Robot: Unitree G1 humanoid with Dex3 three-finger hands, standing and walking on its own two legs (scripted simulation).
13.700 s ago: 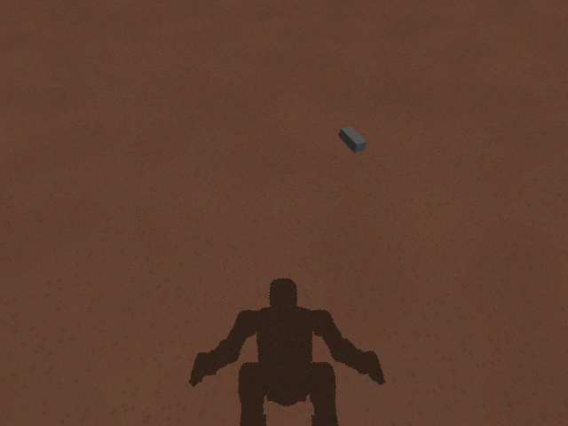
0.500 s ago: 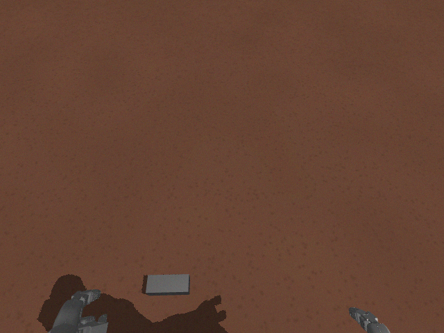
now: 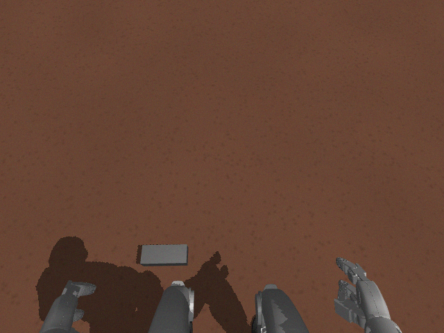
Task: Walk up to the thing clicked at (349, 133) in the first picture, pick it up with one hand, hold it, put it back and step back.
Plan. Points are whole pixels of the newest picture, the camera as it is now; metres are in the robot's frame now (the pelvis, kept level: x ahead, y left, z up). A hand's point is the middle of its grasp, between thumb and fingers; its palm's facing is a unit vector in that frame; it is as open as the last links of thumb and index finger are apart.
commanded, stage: rise first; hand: left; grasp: from above
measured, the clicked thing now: (165, 255) +0.36 +0.21 -0.63
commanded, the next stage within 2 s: none
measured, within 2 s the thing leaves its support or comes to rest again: neither
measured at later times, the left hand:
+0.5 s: hand (113, 292) +0.21 +0.29 -0.33, palm faces -0.42 -0.47 -0.77, open 14.1 cm
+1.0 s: hand (126, 274) +0.27 +0.29 -0.44, palm faces -0.48 -0.20 -0.85, open 14.3 cm
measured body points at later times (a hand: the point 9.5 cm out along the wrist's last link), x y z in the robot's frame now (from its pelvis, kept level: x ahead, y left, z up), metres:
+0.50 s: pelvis -0.05 +0.00 -0.18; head +0.14 +0.02 +0.23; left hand +0.23 +0.31 -0.28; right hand +0.17 -0.27 -0.29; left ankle +0.02 +0.13 -0.63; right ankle +0.01 -0.15 -0.63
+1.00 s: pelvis -0.09 +0.00 -0.29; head +0.11 +0.04 +0.12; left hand +0.29 +0.30 -0.39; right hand +0.01 -0.28 -0.41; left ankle +0.02 +0.13 -0.63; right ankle +0.01 -0.15 -0.63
